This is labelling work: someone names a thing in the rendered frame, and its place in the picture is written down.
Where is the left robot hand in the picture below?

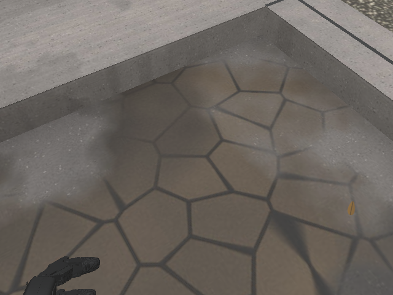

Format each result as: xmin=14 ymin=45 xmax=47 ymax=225
xmin=23 ymin=256 xmax=100 ymax=295

